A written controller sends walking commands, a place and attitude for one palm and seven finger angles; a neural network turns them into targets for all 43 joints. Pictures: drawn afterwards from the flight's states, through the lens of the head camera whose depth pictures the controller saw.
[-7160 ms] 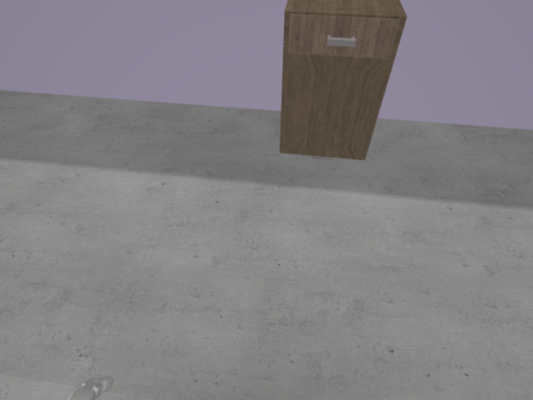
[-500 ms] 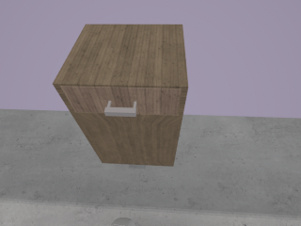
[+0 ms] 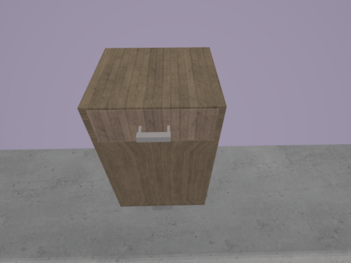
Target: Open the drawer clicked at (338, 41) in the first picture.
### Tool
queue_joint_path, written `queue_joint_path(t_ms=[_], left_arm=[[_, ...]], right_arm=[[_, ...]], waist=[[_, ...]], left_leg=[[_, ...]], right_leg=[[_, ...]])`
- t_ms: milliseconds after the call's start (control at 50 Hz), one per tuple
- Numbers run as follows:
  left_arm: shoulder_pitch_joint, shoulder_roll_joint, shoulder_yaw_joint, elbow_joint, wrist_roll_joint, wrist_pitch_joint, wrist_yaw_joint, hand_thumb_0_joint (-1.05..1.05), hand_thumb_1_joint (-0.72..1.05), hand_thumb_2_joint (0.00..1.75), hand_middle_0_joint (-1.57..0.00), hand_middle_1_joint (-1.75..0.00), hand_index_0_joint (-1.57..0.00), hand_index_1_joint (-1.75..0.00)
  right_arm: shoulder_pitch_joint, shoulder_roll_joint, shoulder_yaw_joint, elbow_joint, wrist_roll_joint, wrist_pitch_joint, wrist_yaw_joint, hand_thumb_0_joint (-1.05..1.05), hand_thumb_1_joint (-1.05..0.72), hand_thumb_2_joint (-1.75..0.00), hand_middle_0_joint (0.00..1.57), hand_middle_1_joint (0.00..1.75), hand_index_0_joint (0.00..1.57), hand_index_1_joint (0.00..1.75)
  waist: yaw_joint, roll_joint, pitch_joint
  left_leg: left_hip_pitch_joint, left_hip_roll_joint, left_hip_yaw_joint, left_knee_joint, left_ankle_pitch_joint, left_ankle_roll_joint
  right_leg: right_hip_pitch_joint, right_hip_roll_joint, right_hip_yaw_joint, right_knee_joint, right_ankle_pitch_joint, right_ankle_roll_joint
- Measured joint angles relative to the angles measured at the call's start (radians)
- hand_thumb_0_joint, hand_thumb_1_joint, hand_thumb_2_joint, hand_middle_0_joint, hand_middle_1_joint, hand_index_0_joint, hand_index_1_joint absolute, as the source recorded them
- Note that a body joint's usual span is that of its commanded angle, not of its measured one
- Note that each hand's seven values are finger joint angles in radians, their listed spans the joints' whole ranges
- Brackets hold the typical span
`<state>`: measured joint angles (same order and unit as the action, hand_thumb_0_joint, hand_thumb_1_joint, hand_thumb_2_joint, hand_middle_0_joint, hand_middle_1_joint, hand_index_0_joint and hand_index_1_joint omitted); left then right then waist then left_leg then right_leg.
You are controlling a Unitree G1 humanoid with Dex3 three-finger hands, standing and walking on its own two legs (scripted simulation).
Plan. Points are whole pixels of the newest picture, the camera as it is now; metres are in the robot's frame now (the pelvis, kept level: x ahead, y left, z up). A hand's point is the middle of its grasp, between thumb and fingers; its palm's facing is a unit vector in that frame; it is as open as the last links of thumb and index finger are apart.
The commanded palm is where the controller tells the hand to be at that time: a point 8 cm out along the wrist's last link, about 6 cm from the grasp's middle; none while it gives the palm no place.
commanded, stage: come to a stop and stand still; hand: left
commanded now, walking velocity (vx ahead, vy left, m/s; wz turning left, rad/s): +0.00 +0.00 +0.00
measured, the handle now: (154, 132) +0.56 +0.11 -0.08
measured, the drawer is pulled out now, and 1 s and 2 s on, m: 0.00 0.00 0.00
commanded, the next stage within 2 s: look again from close up in 0.18 s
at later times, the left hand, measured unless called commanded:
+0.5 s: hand out of the picture +0.00 +0.15 -0.16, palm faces +0.03 -0.98 -0.20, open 7.3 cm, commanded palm none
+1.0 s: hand out of the picture +0.00 +0.13 -0.16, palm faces +0.04 -0.98 -0.18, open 7.3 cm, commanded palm none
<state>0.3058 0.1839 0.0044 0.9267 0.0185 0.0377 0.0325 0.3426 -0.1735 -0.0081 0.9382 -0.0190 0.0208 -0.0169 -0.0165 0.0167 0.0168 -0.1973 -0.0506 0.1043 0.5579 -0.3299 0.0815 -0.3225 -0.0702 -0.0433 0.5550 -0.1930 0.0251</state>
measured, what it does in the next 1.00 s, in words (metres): stands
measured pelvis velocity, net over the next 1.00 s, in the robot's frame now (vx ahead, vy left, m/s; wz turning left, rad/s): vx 0.02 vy -0.03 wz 0.00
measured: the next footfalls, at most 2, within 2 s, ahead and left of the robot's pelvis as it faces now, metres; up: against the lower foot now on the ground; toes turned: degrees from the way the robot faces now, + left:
left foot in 1.54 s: +0.13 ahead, +0.01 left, +0.00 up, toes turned +7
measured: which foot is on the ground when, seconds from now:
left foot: down 0.00-1.00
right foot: down 0.00-1.00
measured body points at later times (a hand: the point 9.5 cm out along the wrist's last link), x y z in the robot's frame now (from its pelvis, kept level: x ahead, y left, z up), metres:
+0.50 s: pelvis +0.01 -0.01 +0.01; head +0.00 -0.02 +0.46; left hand +0.00 +0.20 -0.15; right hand +0.01 -0.23 -0.15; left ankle -0.01 +0.06 -0.73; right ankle +0.06 -0.14 -0.73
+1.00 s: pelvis +0.02 -0.03 +0.01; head +0.01 -0.03 +0.46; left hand +0.00 +0.18 -0.15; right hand -0.02 -0.24 -0.15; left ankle -0.01 +0.06 -0.73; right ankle +0.07 -0.14 -0.73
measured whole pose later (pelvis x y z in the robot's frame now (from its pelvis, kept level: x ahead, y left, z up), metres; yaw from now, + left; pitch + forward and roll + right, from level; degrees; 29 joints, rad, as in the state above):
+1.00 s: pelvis +0.02 -0.03 +0.01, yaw +0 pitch -2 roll +0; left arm 0.33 0.12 0.00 1.10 0.02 0.00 0.05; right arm 0.34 -0.12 -0.01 1.14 -0.01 0.00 -0.03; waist -0.01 0.01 0.01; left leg -0.11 -0.01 0.08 0.43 -0.28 0.03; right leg -0.24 -0.03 -0.07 0.43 -0.16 -0.01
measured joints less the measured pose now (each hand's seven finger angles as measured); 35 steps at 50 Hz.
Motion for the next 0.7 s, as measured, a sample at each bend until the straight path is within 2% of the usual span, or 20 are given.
queue_joint_path(t_ms=[220, 700], left_arm=[[-0.003, -0.026, -0.001, 0.058, 0.002, -0.008, 0.010, 0.01, 0.92, 0.90, -0.20, -0.30, -0.20, -0.30], [0.031, -0.072, -0.014, 0.162, -0.001, -0.035, 0.017, 0.01, 0.92, 0.90, -0.20, -0.30, -0.20, -0.30]], right_arm=[[0.033, 0.016, -0.004, 0.084, 0.004, -0.005, -0.002, 0.00, -0.91, -0.90, 0.20, 0.30, 0.20, 0.30], [-0.039, 0.033, 0.002, 0.159, 0.014, -0.023, -0.012, 0.00, -0.91, -0.90, 0.20, 0.30, 0.20, 0.30]], waist=[[-0.008, -0.013, 0.003], [0.012, -0.003, -0.001]], left_leg=[[0.037, -0.010, 0.004, -0.079, 0.045, 0.002], [0.077, 0.028, -0.017, -0.121, 0.050, -0.037]], right_leg=[[0.031, -0.004, 0.004, -0.067, 0.039, 0.004], [0.078, 0.034, -0.021, -0.116, 0.039, -0.024]])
